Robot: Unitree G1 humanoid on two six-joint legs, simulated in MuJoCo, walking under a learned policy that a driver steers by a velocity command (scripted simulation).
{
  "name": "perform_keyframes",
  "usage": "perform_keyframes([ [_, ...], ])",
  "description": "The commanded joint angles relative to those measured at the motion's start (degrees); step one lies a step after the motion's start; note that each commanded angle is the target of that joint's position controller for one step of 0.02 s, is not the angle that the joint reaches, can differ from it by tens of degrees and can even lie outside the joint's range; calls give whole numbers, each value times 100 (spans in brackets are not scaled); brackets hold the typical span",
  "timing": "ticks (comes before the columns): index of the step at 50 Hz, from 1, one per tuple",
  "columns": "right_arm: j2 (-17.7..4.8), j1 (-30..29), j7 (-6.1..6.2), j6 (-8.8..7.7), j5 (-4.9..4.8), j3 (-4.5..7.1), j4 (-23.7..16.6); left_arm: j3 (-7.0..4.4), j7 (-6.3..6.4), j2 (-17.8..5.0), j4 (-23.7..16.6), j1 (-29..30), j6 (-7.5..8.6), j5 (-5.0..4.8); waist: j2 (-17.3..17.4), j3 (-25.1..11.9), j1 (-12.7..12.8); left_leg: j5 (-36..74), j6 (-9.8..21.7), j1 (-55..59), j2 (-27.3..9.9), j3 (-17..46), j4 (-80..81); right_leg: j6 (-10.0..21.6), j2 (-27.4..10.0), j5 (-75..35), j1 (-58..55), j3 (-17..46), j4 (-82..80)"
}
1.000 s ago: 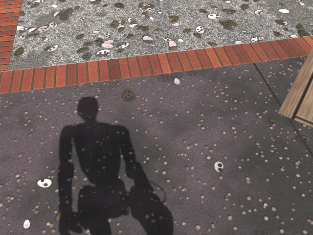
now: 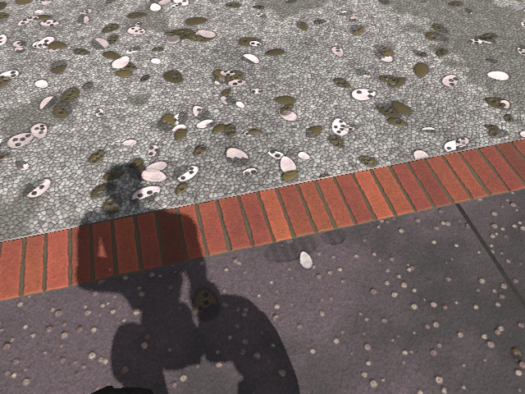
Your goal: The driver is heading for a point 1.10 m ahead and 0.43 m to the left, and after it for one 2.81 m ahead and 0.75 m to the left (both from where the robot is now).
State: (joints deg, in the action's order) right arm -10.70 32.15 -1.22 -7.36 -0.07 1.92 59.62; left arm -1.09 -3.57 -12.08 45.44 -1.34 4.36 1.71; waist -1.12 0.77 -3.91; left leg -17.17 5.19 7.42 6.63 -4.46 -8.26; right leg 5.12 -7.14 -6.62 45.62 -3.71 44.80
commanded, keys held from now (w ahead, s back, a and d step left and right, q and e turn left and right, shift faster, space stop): w+q+shift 0.88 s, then w+shift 0.12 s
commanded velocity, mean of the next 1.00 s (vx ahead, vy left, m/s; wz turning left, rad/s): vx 1.00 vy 0.00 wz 0.75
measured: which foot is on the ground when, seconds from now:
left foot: down 0.00-0.12, up 0.14-0.58, down 0.60-1.00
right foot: up 0.00-0.12, down 0.14-0.60, up 0.62-1.00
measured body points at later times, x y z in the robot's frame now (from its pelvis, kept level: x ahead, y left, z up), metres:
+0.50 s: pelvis +0.46 +0.03 -0.01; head +0.48 +0.04 +0.44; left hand +0.31 +0.24 -0.15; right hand +0.75 -0.12 -0.09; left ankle +0.64 +0.18 -0.67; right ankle +0.31 -0.10 -0.73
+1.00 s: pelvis +0.89 +0.24 -0.01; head +0.91 +0.28 +0.44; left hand +0.97 +0.57 -0.06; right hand +1.06 -0.01 -0.12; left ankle +0.70 +0.14 -0.73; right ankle +1.15 +0.27 -0.70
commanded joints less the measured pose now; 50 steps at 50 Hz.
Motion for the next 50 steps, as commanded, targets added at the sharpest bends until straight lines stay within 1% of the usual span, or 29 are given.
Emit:
perform_keyframes([
  [1, -801, -100, 81, -140, -31, 62, -339, 46, -5, -192, -508, 771, 63, -69, 243, 930, 206, 3847, 403, -1282, -1474, 596, 903, 88, 387, -549, -1392, -292, -1022],
  [4, -1231, -136, 164, -47, 85, 106, -332, -81, 158, -597, -490, 274, 80, -54, 614, 167, 573, 6974, 353, 33, -1647, 720, -571, 205, 973, 529, -2141, -292, -1337],
  [5, -1401, -212, 203, 23, 161, 145, -321, -182, 244, -844, -304, -518, 92, -66, 755, -346, 972, 7278, 354, 107, -1717, 820, -1619, 282, 1053, 1037, -2948, -105, -1358],
  [6, -1496, -426, 221, 98, 185, 182, -355, -276, 338, -1018, 25, -1654, 109, -55, 706, -875, 1525, 6559, 360, -335, -1592, 789, -3048, 316, 954, 1217, -4176, -29, -1666],
  [7, -1111, -469, 198, 98, 210, 114, -502, -411, 459, -1441, 218, -2640, 115, 85, 440, -1520, 1766, 4801, 424, -1576, -1327, 756, -4758, 373, -25, 2519, -5672, 878, -1363],
  [8, 121, 522, 82, 94, -121, -135, -666, -530, 437, -1858, 235, -2694, 155, 356, -1338, -2418, 902, -696, 227, -4140, -467, 685, -7171, 1085, -2000, 4124, -7671, 3970, -1753],
  [9, -693, -80, 151, 72, -212, 21, -706, -505, 322, -1316, 203, -2479, 127, 191, -626, -2326, 1164, -499, 413, -4670, -547, 982, -7558, 939, -1829, 5222, -7129, 4908, -2866],
  [10, -875, -949, 156, 91, -177, 98, -943, -420, 304, -984, 219, -1848, 180, 158, -344, -1099, 985, 241, 428, -4913, -876, 947, -7270, 655, -1531, 4641, -6041, 3730, -3109],
  [11, -798, -1199, 111, 128, -107, 91, -1014, -377, 277, -737, 244, -1576, 227, 146, 65, -637, 840, 476, 426, -4752, -1063, 931, -7030, 534, -1399, 3618, -5243, 3002, -3224],
  [14, -330, -1228, -57, 419, 129, 68, -1160, -248, 290, -280, 615, -1740, 322, 16, -140, -27, 359, 519, 314, -4408, -1405, 885, -6790, 94, -957, 2434, -4001, 1311, -3478],
  [16, -202, -1626, -141, 556, 166, 42, -1424, -254, 271, -314, 747, -1809, 388, -113, -224, 262, 250, 729, 226, -4826, -1553, 737, -6703, -78, -854, 1857, -3800, 541, -3652],
  [20, -276, -2565, -266, 603, 110, -21, -1883, -225, 234, -402, 773, -1814, 498, -38, -213, 699, 205, 2035, 239, -4853, -1398, 181, -5517, -308, -344, 192, -3387, -859, -3880],
  [23, -440, -3163, -345, 574, 123, -46, -2099, -238, 336, -719, 822, -2076, 508, -62, -46, 931, 264, 2395, 417, -4522, -1138, -418, -4046, -446, -325, -1364, -3864, -1384, -3934],
  [25, -622, -3192, -364, 533, 144, -11, -2073, -259, 451, -990, 790, -2253, 433, -89, -147, 709, 191, 2386, 577, -4021, -700, -815, -3511, -502, -418, -3495, -4530, -1550, -3448],
  [26, -739, -2951, -343, 522, 114, 24, -1996, -297, 522, -1173, 742, -2296, 347, -83, -318, 468, 34, 2169, 638, -3683, -482, -923, -3416, -515, -501, -4484, -4843, -1557, -2979],
  [28, -1125, -1498, -251, 528, 76, 192, -1647, -419, 612, -1567, 563, -1955, 132, -18, -638, -344, -791, 1445, 835, -2201, -155, -806, -3453, -410, -766, -5709, -4907, -1416, -1091],
  [29, -1382, -306, -157, 535, 80, 351, -1292, -462, 592, -1633, 419, -1665, 27, 25, -569, -877, -1292, 944, 1005, -987, -79, -500, -3300, -262, -835, -5226, -4461, -1210, 519],
  [30, -1594, 105, -30, 559, 39, 520, -1090, -488, 509, -1535, 399, -1544, -28, 54, -87, -897, -1362, 423, 1177, -99, -209, 75, -2875, -277, -287, -2222, -3503, -1147, 2593],
  [31, -1927, -559, 28, 612, 14, 592, -1102, -250, 412, -546, 77, -1485, 51, 141, 1383, -229, -515, 1376, 1380, 158, -993, 1620, -2982, -411, 699, 3314, -1423, -811, 4657],
  [32, -2363, -710, 7, 669, 188, 664, -1335, -179, 369, -543, -663, -1612, 203, -63, 1552, -1347, -108, 175, 2516, 1525, -1854, 4520, -1588, -574, 990, 3556, 274, 373, 5384],
  [33, -2104, -737, 59, 668, 216, 659, -1439, -147, 373, -795, -715, -1214, 367, -4, 515, -1024, -224, -943, 2281, 1211, -2176, 5262, -513, -522, 639, 3130, 727, 810, 4933],
  [34, -1715, -874, 92, 625, 184, 579, -1370, -163, 367, -939, -658, -1047, 413, -5, -250, -325, -7, -891, 1984, 295, -2044, 4874, -332, -512, 400, 2734, 546, 849, 4299],
  [36, -1484, -1178, 141, 447, 100, 483, -1420, -107, 375, -809, -650, -1018, 256, 201, -641, 50, 474, 247, 1724, -1171, -1589, 3915, -386, -673, 101, 2679, -254, 885, 3523],
  [38, -1288, -1274, 151, 289, 18, 379, -1441, -62, 322, -699, -694, -980, -2, 284, -620, 237, 677, 659, 1618, -2175, -1174, 3250, -278, -889, -113, 2752, -738, 784, 2814],
  [41, -1399, -1032, 119, 183, 17, 403, -1452, 42, 244, -571, -1203, 125, -79, 193, -350, 573, 374, 1635, 1408, -2795, -678, 2627, -95, -989, -53, 1673, -1012, 410, 1173],
  [44, -1493, -610, 46, 212, -41, 470, -1386, 113, 202, -494, -1453, 690, -60, 72, 123, 337, -54, 2977, 1035, -2194, -501, 2476, -370, -803, 340, 313, -1345, 243, -211],
  [47, -1429, -394, 66, 200, -44, 449, -1286, 121, 214, -552, -1585, 899, 2, 30, 370, 205, -257, 3871, 833, -1350, -749, 2427, -498, -539, 528, -150, -1659, 164, -1147],
  [49, -1550, -475, 124, 162, -27, 450, -1253, 19, 271, -781, -1477, 465, 36, 57, 487, -123, -37, 5183, 614, -856, -896, 2418, -1028, -369, 795, 75, -2475, 143, -1520],
  [50, -1745, -571, 133, 150, 42, 480, -1253, -108, 330, -1058, -1302, -190, 56, 29, 586, -510, 310, 5951, 513, -549, -996, 2428, -1766, -264, 940, 578, -3039, 191, -1466],
])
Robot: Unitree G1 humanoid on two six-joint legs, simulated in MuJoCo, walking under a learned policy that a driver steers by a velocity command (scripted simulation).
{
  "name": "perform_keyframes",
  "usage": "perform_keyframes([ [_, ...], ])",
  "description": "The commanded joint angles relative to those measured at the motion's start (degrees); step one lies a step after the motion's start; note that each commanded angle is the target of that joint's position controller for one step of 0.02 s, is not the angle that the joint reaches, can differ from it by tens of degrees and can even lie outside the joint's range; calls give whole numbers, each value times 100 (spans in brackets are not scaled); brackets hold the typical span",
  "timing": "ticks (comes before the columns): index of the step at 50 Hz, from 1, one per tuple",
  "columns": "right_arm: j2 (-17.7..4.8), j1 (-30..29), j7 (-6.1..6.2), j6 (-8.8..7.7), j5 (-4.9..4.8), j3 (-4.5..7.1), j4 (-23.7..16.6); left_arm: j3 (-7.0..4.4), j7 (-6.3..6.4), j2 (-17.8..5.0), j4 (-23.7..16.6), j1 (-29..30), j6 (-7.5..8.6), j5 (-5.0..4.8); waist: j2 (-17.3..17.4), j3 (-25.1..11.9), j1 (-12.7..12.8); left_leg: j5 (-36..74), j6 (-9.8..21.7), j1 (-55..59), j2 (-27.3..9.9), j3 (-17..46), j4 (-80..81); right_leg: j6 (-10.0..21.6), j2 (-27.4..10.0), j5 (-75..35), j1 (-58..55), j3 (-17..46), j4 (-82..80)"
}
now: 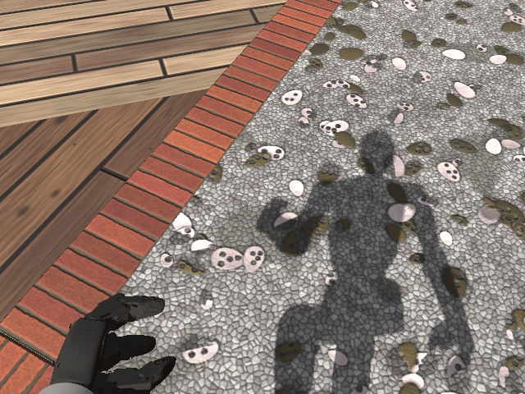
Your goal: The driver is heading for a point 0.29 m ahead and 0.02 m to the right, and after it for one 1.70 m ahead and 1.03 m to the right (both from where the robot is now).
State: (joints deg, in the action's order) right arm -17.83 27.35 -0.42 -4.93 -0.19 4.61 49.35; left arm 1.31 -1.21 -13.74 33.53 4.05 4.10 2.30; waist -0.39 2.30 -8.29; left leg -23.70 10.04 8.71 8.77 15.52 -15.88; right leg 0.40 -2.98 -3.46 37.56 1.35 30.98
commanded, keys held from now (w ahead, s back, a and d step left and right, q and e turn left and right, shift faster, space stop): w+shift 0.04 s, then e+shift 0.96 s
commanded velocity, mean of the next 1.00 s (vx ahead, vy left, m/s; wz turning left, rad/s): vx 0.27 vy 0.00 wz -0.58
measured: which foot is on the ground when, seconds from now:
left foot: down 0.00-0.06, up 0.08-0.40, down 0.42-0.82, up 0.84-1.00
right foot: up 0.00-0.02, down 0.04-0.44, up 0.46-0.80, down 0.82-1.00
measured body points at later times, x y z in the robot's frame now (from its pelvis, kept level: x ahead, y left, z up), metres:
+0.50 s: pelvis +0.33 -0.03 +0.00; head +0.38 -0.02 +0.45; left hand +0.42 +0.26 -0.12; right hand +0.57 -0.28 -0.04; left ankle +0.48 +0.06 -0.72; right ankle +0.22 -0.14 -0.67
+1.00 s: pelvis +0.38 -0.08 +0.02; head +0.40 -0.13 +0.46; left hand +0.68 +0.06 -0.05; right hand +0.33 -0.41 -0.09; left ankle +0.49 +0.05 -0.64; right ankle +0.35 -0.17 -0.72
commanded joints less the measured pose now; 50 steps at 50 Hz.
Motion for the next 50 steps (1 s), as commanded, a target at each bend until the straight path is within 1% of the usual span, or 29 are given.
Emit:
perform_keyframes([
  [1, -1216, -363, 46, -89, 129, 245, -251, -474, 177, -1118, 131, -1690, 91, -98, 570, -1097, 1374, 6769, -65, -755, -1170, 289, -2117, 299, 470, 641, -3092, -335, -187],
  [2, -1007, -720, 35, -109, 213, 195, -343, -599, 291, -1362, 445, -2886, 77, -73, 514, -1532, 2013, 5930, -129, -1636, -961, 108, -3640, 388, 59, 1299, -4415, -42, 111],
  [3, -19, -5, 32, -119, 21, -27, -514, -713, 309, -1846, 551, -3382, 143, 207, -1148, -2276, 1512, 1770, -425, -3276, -197, -425, -6121, 1069, -1652, 1883, -5943, 2508, 43],
  [4, -99, 429, 44, -116, -71, -116, -445, -759, 149, -1774, 676, -3180, 110, 126, -1842, -2544, 1272, -291, -540, -4310, 229, -596, -6955, 1659, -2139, 1580, -6138, 4925, -1073],
  [5, -314, -192, 90, -79, 65, -113, -448, -674, 78, -1229, 577, -2538, 121, 32, -884, -1492, 1147, 104, -525, -4736, -245, -552, -6929, 1671, -1829, 1204, -5318, 4225, -1156],
  [6, -387, -805, 65, -66, 151, -126, -552, -585, 36, -848, 633, -2258, 144, -30, -148, -913, 1139, 337, -601, -4712, -405, -676, -6663, 1645, -1592, -168, -4537, 3284, -1064],
  [7, -361, -1217, 36, -58, 232, -143, -691, -517, 14, -678, 788, -2385, 164, -49, 140, -677, 1118, 286, -648, -4689, -531, -820, -6382, 1580, -1374, -1544, -4102, 2655, -1028],
  [8, -273, -1395, -7, -25, 348, -171, -869, -458, 17, -556, 1002, -2625, 187, -137, 35, -529, 1036, 217, -729, -4705, -677, -912, -6000, 1521, -1150, -2373, -3836, 2280, -1053],
  [9, -270, -1558, -13, -117, -2, -181, -1026, -457, -5, -549, 854, -2210, 341, -381, -449, -486, 886, 66, -765, -4699, -919, -832, -5886, 1517, -907, -2523, -3730, 2040, -1266],
  [12, -155, -1930, -14, -166, 69, -295, -1326, -537, 80, -911, 860, -1982, 376, -420, -139, -362, 600, 386, -1018, -4367, -972, -1036, -3934, 1472, -696, -2914, -2856, 1701, -1462],
  [15, -64, -2469, -38, -161, 79, -388, -1462, -788, 225, -1583, 773, -2060, 168, -420, -365, -555, 743, 2123, -1148, -2768, -395, -1400, -2109, 1075, -148, -2256, -1781, 1189, -1474],
  [20, -485, -2448, 68, -54, 121, -154, -1541, -776, 358, -1201, 590, -2120, -65, -496, -537, -697, 521, 3307, -957, -1734, -578, -866, -809, 332, 172, -501, -1873, 1721, -254],
  [21, -597, -2016, 110, -61, 203, -97, -1452, -731, 350, -984, 465, -2073, -101, -463, -361, -992, 367, 3835, -785, -1088, -948, -771, -688, 124, 478, -101, -1647, 1584, 654],
  [22, -893, -1387, 192, -15, 301, -44, -1406, -585, 336, -524, 283, -2248, -121, -338, 674, -1699, 278, 6186, -274, 252, -2356, 289, -1110, -158, 922, 2584, -714, 1008, 2408],
  [23, -651, -1511, 147, 110, 356, -148, -1517, -491, 273, -442, 382, -3731, -150, -414, 1733, -2859, 925, 7293, 721, 1019, -3834, 1661, -1484, -246, 920, 4991, -230, 946, 3717],
  [24, -572, -1874, 120, 227, 150, -81, -1523, -583, 253, -944, 484, -3874, -261, -461, 1514, -2742, 993, 5363, 909, 487, -3795, 1925, -1098, -389, 383, 4389, 70, 651, 4403],
  [25, -236, -2091, 146, 284, 62, -139, -1617, -691, 304, -1175, 459, -3300, -386, -462, 949, -1978, 854, 3889, 680, -105, -3230, 1237, -825, -521, 180, 3892, 392, 410, 4635],
  [26, -142, -2395, 159, 331, 44, -176, -1607, -747, 364, -1239, 398, -2959, -500, -444, 634, -1408, 902, 3035, 471, -860, -2876, 690, -542, -606, 32, 3499, 429, 303, 4618],
  [28, -313, -2813, 183, 364, 171, -105, -1563, -768, 412, -1130, 235, -2751, -680, -375, 750, -804, 1124, 2629, 357, -2185, -2537, -64, -122, -660, -146, 3015, -70, 187, 4464],
  [33, -498, -2800, 276, 304, 121, 53, -1302, -641, 289, -698, -87, -2240, -666, -342, 675, -1015, 1083, 3177, 387, -2264, -2562, -1142, -44, -466, -376, 2178, -707, 4, 2955],
  [40, -760, -2560, 146, 359, -128, 230, -1035, -789, 43, -981, -206, -2007, -775, -338, 660, -949, 1103, 1945, -355, -2222, -2647, -2061, -863, 142, 68, 1501, -2193, -628, 453],
  [41, -558, -2287, 118, 389, -131, 197, -914, -887, 93, -1157, -129, -2228, -775, -287, 245, -835, 1132, 1258, -688, -2618, -2367, -2296, -1551, 358, 168, 1161, -2662, -407, -4],
  [42, -338, -2035, 92, 444, 24, 156, -951, -1089, 200, -1927, -211, -2449, -735, -250, -1534, -535, 1018, -449, -1298, -4041, -1627, -2886, -3454, 950, -1097, -826, -3325, 1549, -766],
  [43, -336, -2533, 143, 434, 187, 127, -1356, -1093, 180, -2333, -473, -2231, -595, -79, -2110, -685, 1014, -1420, -1472, -5314, -873, -1872, -4799, 1921, -1811, -929, -3337, 3266, -1074],
  [44, -585, -2882, 185, 420, 113, 193, -1405, -1061, 114, -2079, -490, -2242, -465, -28, -1308, -895, 1279, -1098, -1304, -5439, -884, -1242, -5339, 1889, -1671, -294, -3300, 2999, -1258],
  [45, -604, -2834, 219, 405, 19, 210, -1386, -1013, 126, -1936, -477, -2028, -385, -102, -1037, -777, 1071, -523, -1152, -5450, -933, -1059, -5252, 1568, -1362, 108, -3200, 2651, -1241],
  [46, -637, -2618, 273, 408, 50, 232, -1236, -956, 172, -1702, -532, -1701, -403, -236, -687, -763, 879, -83, -1132, -5379, -1035, -995, -5083, 1271, -1134, 312, -3109, 2324, -1129],
  [48, -647, -2452, 269, 400, 122, 243, -1149, -855, 278, -1484, -684, -1324, -494, -281, -754, -914, 701, 367, -1224, -4810, -922, -1018, -4903, 1129, -849, -94, -2673, 1982, -969],
  [50, -468, -2403, 214, 373, 64, 185, -1088, -845, 348, -1429, -710, -1365, -548, -260, -662, -1059, 704, 607, -1310, -4559, -722, -1023, -4378, 1091, -650, -176, -2684, 1933, -876],
])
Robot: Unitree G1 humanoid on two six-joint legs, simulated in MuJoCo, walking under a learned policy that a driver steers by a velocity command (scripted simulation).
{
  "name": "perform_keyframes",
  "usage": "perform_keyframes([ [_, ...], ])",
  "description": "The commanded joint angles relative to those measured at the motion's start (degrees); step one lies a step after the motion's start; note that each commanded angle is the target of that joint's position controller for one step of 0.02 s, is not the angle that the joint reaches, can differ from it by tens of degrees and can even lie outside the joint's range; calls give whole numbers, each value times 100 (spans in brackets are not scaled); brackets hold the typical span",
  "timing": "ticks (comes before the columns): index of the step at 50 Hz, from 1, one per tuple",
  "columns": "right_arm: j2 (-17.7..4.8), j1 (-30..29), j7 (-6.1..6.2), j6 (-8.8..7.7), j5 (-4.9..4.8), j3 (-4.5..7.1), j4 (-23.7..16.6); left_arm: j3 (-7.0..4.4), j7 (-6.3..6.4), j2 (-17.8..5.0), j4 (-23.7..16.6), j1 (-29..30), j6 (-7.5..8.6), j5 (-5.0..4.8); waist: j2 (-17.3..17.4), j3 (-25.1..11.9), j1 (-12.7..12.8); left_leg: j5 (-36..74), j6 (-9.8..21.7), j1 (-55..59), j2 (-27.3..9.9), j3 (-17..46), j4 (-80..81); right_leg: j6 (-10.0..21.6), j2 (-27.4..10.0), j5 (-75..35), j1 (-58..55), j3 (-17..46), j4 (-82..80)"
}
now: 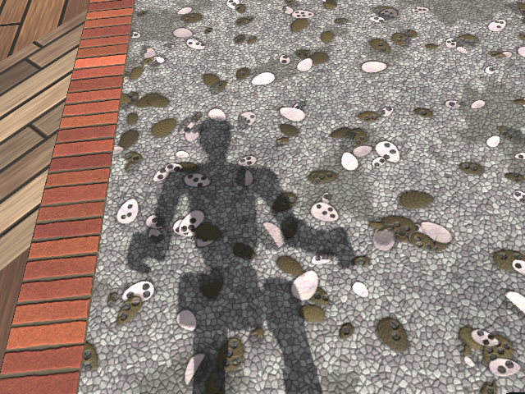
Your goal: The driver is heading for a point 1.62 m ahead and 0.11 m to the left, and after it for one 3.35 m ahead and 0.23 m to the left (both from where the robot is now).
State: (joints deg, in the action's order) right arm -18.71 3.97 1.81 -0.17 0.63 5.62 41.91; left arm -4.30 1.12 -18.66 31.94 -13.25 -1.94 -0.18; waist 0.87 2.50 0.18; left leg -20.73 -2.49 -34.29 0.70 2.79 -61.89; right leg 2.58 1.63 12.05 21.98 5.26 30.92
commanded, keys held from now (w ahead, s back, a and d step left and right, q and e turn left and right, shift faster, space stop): e+shift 0.08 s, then shift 0.92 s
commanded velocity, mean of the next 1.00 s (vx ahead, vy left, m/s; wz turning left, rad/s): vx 0.01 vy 0.00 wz -0.31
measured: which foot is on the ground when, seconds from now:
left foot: up 0.00-0.24, down 0.26-1.00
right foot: down 0.00-0.26, up 0.28-0.56, down 0.58-1.00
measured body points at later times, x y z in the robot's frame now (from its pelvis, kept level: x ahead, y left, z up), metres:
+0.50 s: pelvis +0.02 +0.03 +0.00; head +0.05 +0.04 +0.45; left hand +0.25 +0.25 -0.10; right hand +0.08 -0.27 -0.09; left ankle +0.07 +0.14 -0.74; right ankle -0.04 -0.11 -0.69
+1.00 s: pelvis +0.02 +0.00 +0.00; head +0.03 +0.00 +0.45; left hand +0.21 +0.19 -0.11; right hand +0.05 -0.29 -0.13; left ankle +0.07 +0.14 -0.74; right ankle -0.04 -0.11 -0.74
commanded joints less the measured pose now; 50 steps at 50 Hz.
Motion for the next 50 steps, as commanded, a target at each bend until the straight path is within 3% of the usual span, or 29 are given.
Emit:
perform_keyframes([
  [1, -301, -142, -28, -110, -44, 46, -349, -299, 139, -954, -551, 303, 42, -35, -771, -1077, -91, 360, -95, -221, 172, 283, 619, 873, -1065, -1686, -1196, 1635, -829],
  [3, -212, -255, -70, -123, -71, -8, -362, -337, 172, -1017, -571, 288, 6, -71, -837, -1077, -31, 393, -139, -34, 298, 381, 1291, 870, -1002, -1417, -1227, 1876, -766],
  [5, -264, -172, -120, -129, -87, -15, -305, -349, 169, -1039, -617, 361, -23, -55, -975, -1110, -15, 392, -141, 249, 332, 412, 1710, 870, -1010, -1243, -1172, 2061, -723],
  [10, -373, 40, -215, -167, -89, -3, -288, -247, 70, -860, -580, 392, -45, -30, -1184, -1105, 78, 340, 26, 1158, 189, 263, 2636, 858, -975, -1747, -1024, 2403, -413],
  [12, -403, 267, -244, -197, -45, 26, -243, -194, 62, -751, -557, 452, -58, -70, -980, -978, -77, 1364, 252, 1996, -12, 222, 3757, 579, -675, -1092, -663, 2300, -171],
  [13, -681, 284, -220, -186, 64, 75, -320, -121, 60, -517, -534, 225, -46, 2, -238, -1019, 57, 1888, 555, 2474, -854, 1051, 4059, 283, -246, 152, -248, 1879, 504],
  [14, -1091, 173, -187, -124, 167, 150, -288, -92, 50, -439, -636, 27, 2, -11, 1357, -688, 376, 2946, 1451, 2504, -1779, 2238, 4357, -110, 735, 1962, 597, 753, 1477],
  [15, -826, 248, -172, -151, 179, 109, -363, -225, 63, -903, -585, 180, 69, 59, 1356, -689, 92, 2844, 2105, 2343, -2369, 2986, 4515, -409, 515, 2581, 943, 606, 2843],
  [16, -667, 175, -137, -154, 99, 59, -425, -320, 56, -1122, -468, 226, 79, -3, 849, -638, 64, 2529, 2013, 2293, -2163, 2573, 4413, -487, 396, 2244, 1009, 664, 3507],
  [17, -539, 21, -103, -127, 18, 17, -446, -309, 61, -988, -338, 214, 42, -15, 559, -568, 120, 2215, 1724, 2251, -1776, 2063, 4323, -576, 360, 1934, 995, 648, 3726],
  [18, -444, -36, -83, -109, -61, -26, -461, -260, 67, -804, -290, 209, -1, 1, 522, -496, 90, 2117, 1568, 2313, -1572, 1780, 4290, -653, 355, 1715, 1082, 638, 3843],
  [20, -339, 31, -44, -49, -56, -97, -419, -130, 35, -438, -236, 207, -17, -29, 539, -499, 64, 2341, 1466, 2354, -1248, 1243, 4275, -740, 323, 1465, 905, 400, 3553],
  [23, -315, 144, -43, 39, -33, -109, -352, 45, -4, -59, -257, 424, 29, -11, 941, -680, -83, 2388, 1384, 2559, -1004, 790, 4168, -780, -8, 1495, 240, -129, 1827],
  [24, -408, 270, -51, 68, -37, -83, -313, 67, -18, -23, -258, 497, 41, -20, 1092, -705, -179, 2421, 1430, 2601, -1049, 820, 4144, -770, -57, 1586, 8, -276, 1316],
  [26, -539, 442, -59, 109, -79, -59, -264, 10, -22, -168, -128, 356, 56, -75, 1126, -750, -212, 2527, 1463, 2651, -1161, 947, 3987, -714, -31, 1081, -431, -449, 328],
  [28, -432, 574, -69, 82, -175, -118, -191, -2, -21, -168, 75, 73, 70, -19, 932, -694, -58, 2501, 1206, 2357, -1060, 870, 3810, -489, 23, -107, -1219, -486, -1105],
  [29, -353, 744, -89, 14, -143, -155, -145, -12, 1, -347, 20, 65, 75, 53, 642, -773, -114, 2137, 862, 2005, -984, 811, 3709, -303, -306, -641, -1717, -54, -1112],
  [30, -145, 813, -149, -91, 35, -233, -214, -73, 54, -718, -47, 5, 59, 135, -362, -996, -290, 1463, 494, 1612, -593, 336, 3136, -17, -1044, -1922, -2105, 665, -793],
  [31, 68, 690, -158, -144, 54, -289, -236, -21, -12, -515, 85, 229, 88, 204, -1215, -865, -397, 541, 203, 1901, -319, -33, 3443, 372, -1195, -1154, -1186, 803, -801],
  [32, -161, 435, -145, -148, 98, -257, -188, 62, -72, -142, -30, 405, 145, 195, -834, -647, -220, 829, 22, 2131, -313, -42, 3397, 327, -930, -395, -951, 666, -901],
  [33, -164, 307, -147, -141, 85, -244, -161, 89, -87, -59, 56, 292, 188, 227, -722, -586, -137, 1040, 0, 2187, -272, -68, 3378, 175, -766, 2, -865, 550, -913],
  [36, -151, 393, -103, -67, 23, -236, -66, 87, -80, -182, 151, 124, 296, 163, -637, -252, -144, 1318, 70, 2226, -314, -3, 3370, 7, -612, -23, -592, 426, -881],
  [44, -113, 550, -56, -52, -14, -230, 298, 132, -46, -28, 242, -15, 309, 126, -233, -230, -116, 1481, 40, 2324, -338, 11, 3396, 0, -469, -239, -637, 301, -744],
  [50, -144, 610, -7, -41, -37, -221, 549, 130, -43, 38, 381, -100, 316, 109, -133, -309, -111, 1648, 42, 2412, -361, 25, 3369, -17, -378, -521, -729, 180, -656],
])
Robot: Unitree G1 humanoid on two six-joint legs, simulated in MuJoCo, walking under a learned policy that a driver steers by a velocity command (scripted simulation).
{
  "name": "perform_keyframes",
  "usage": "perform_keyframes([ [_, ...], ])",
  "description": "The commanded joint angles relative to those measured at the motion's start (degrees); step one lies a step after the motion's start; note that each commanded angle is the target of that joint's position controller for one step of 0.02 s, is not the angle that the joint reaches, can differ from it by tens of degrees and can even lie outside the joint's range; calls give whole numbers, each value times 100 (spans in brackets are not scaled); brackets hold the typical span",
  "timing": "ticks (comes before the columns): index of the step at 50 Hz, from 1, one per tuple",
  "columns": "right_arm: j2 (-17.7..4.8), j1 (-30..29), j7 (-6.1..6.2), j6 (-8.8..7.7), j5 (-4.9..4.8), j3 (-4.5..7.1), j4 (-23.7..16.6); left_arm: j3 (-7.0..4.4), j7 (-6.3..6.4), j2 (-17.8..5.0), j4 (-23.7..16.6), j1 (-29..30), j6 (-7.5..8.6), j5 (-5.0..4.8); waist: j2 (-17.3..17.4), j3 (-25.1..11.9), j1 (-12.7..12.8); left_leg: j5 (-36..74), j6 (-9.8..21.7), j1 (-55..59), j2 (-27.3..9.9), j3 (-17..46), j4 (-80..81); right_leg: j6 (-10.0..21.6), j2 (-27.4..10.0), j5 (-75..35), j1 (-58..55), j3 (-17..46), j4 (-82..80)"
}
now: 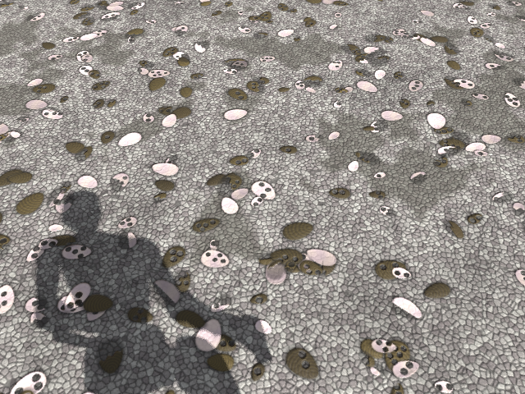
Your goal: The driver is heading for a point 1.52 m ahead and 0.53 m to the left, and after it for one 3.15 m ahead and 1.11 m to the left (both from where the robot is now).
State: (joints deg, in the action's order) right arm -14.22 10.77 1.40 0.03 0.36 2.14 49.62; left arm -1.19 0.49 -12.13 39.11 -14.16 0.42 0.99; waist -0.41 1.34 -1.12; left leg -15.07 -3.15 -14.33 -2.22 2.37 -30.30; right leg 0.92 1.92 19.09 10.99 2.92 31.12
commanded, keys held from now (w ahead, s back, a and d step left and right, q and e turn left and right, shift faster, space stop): shift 0.58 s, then w+shift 0.42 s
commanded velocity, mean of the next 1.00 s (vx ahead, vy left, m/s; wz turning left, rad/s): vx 0.22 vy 0.00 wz -0.01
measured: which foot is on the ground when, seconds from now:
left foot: down 0.00-1.00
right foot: down 0.00-0.84, up 0.86-1.00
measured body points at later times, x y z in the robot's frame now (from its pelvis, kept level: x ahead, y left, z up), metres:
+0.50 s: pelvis +0.00 +0.00 +0.00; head +0.01 +0.01 +0.45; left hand +0.08 +0.25 -0.13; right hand +0.06 -0.26 -0.14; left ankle +0.01 +0.15 -0.73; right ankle -0.03 -0.11 -0.73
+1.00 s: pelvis +0.11 +0.08 +0.01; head +0.11 +0.09 +0.46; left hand +0.24 +0.33 -0.12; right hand +0.08 -0.18 -0.13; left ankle +0.06 +0.16 -0.73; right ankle +0.09 -0.06 -0.64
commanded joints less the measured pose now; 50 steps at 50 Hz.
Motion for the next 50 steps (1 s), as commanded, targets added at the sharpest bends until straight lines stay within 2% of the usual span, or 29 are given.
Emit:
perform_keyframes([
  [1, -597, -61, 42, -58, -12, 128, -180, -183, 22, -607, -307, -23, 80, -10, -2, -197, 19, 1097, 111, 423, -70, 68, 207, 144, -394, -1254, 362, 396, -668],
  [16, -550, 22, 127, 13, -39, 139, 502, -209, 92, -566, 293, -289, 85, -46, 12, -59, 10, 1082, 146, 463, -36, 44, 290, 55, -279, -1299, 331, 217, -689],
  [29, -449, 123, 174, 48, -45, 130, 989, -181, 143, -519, 960, -473, 89, -74, 33, 73, 4, 968, 165, 455, 21, -11, 430, 17, -235, -1154, 311, 127, -805],
  [30, -395, 323, 178, 57, -77, 128, 1101, -218, 163, -597, 1088, -677, 61, -106, -94, -174, 34, -299, 215, 445, 260, -296, 211, 124, -161, 255, 181, 106, -903],
  [31, -433, 323, 167, 44, -144, 154, 1093, -291, 172, -812, 1109, -771, 36, -168, -307, 54, 112, -1729, 300, -21, 431, -464, -118, 347, -306, 2160, 306, 433, -1118],
  [32, -478, -30, 134, -37, -166, 164, 906, -341, 170, -992, 1119, -1031, 64, -222, -568, 459, 319, -2324, 361, -829, 411, -453, -573, 672, -790, 3491, 357, 1195, -1611],
  [33, -234, -505, 56, -195, -248, 91, 604, -425, 165, -1294, 1135, -1113, 165, -283, -1239, 806, 426, -1517, 393, -1399, 380, -598, -1433, 1106, -1621, 3994, 326, 2405, -2349],
  [34, -312, -856, -6, -344, -286, 97, 389, -441, 170, -1333, 1084, -951, 278, -285, -1281, 1144, 471, -1227, 511, -1948, -21, -172, -2073, 1422, -2158, 3455, 377, 3154, -2739],
  [35, -414, -878, -62, -472, -307, 134, 318, -386, 164, -1145, 1003, -728, 386, -216, -1055, 1163, 358, -1176, 633, -2457, -278, 66, -2429, 1443, -2306, 2747, 37, 3213, -2735],
  [36, -398, -699, -111, -564, -305, 137, 335, -344, 138, -987, 911, -503, 451, -214, -848, 947, 222, -1065, 730, -2622, -441, 132, -2404, 1301, -2214, 2199, -276, 2903, -2596],
  [37, -365, -522, -159, -636, -298, 122, 349, -343, 107, -973, 848, -360, 461, -280, -739, 732, 145, -956, 782, -2366, -498, 80, -1866, 1105, -2051, 1757, -354, 2417, -2507],
  [38, -327, -331, -190, -684, -273, 116, 419, -361, 88, -1048, 820, -267, 453, -336, -766, 500, 68, -803, 773, -1594, -388, -137, -1194, 917, -1729, 1313, -125, 1802, -2425],
  [39, -293, -66, -208, -710, -248, 126, 537, -381, 71, -1133, 804, -176, 429, -348, -816, 315, -65, -614, 692, -642, -127, -463, -718, 808, -1373, 1071, 305, 1272, -2290],
  [40, -276, 410, -217, -714, -237, 154, 742, -391, 67, -1181, 793, -91, 396, -342, -752, 183, -303, -103, 542, 270, 151, -864, -363, 782, -1135, 1173, 778, 900, -1960],
  [41, -321, 1084, -336, -468, 173, 210, 827, -487, -12, -1307, 967, -82, 317, 167, -385, 30, -635, -250, 466, 1241, 605, -1488, 169, 915, -831, 1854, 1242, 581, -1462],
  [42, -441, 1828, -305, -389, 218, 305, 1073, -450, -31, -1095, 942, -34, 330, 245, 242, -43, -933, -377, 420, 2443, 601, -1312, 119, 895, -570, 1510, 2126, 350, -290],
  [43, -833, 2818, -230, -426, 326, 386, 1209, -293, -53, -507, 710, 510, 401, 248, 1653, -254, -1460, -2068, 594, 2980, -762, 692, 977, 716, 18, 1017, 3109, -302, 2360],
  [44, -907, 2682, -233, -458, 353, 257, 1127, -147, -100, 83, 349, 751, 491, 156, 2011, -30, -1068, -3958, 979, 2433, -1806, 3687, 2313, 732, 520, 1011, 4297, 396, 3771],
  [45, -1014, 1806, -225, -424, 299, 278, 920, -153, -177, -86, 224, 590, 515, 71, 1283, 314, -455, -4538, 1418, 1939, -2265, 4360, 2625, 801, -89, 224, 4758, 700, 4316],
  [46, -864, 1168, -239, -469, 211, 261, 651, -202, -244, -436, 268, 628, 512, 100, 461, 445, -192, -3856, 1417, 1577, -2160, 3730, 2427, 710, -557, -512, 4683, 451, 4298],
  [47, -758, 953, -263, -528, 141, 232, 583, -238, -306, -572, 397, 461, 495, 178, 152, 299, -18, -3058, 1315, 1268, -1751, 2833, 2358, 548, -799, -813, 4161, 300, 3948],
  [48, -640, 894, -253, -575, 127, 188, 548, -253, -349, -612, 494, 302, 444, 245, 285, 154, 79, -2599, 1223, 1074, -1435, 2283, 2477, 399, -868, -885, 3748, 150, 3746],
  [49, -487, 1040, -227, -625, 131, 138, 613, -244, -408, -602, 507, 353, 372, 266, 437, 215, 53, -2189, 1218, 945, -1220, 1875, 2617, 277, -890, -1060, 3631, -3, 3737],
  [50, -400, 1258, -214, -659, 117, 113, 725, -220, -439, -538, 453, 511, 305, 231, 515, 372, 30, -1836, 1242, 908, -1095, 1598, 2716, 202, -893, -1234, 3713, -116, 3678],
])
Keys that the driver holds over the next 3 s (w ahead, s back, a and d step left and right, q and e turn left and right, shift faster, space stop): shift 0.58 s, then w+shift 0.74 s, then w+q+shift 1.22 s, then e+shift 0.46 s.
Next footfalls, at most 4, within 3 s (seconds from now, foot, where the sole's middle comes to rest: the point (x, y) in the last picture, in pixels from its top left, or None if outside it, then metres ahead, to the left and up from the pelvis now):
1.32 right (281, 385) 0.54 -0.03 -0.77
1.78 left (224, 252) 0.95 0.13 -0.77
2.20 right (216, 151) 1.41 0.17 -0.77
2.66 left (95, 139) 1.48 0.63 -0.77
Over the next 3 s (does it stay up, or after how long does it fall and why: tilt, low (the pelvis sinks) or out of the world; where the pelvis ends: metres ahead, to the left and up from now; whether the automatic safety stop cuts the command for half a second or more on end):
stays up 1.53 0.58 0.01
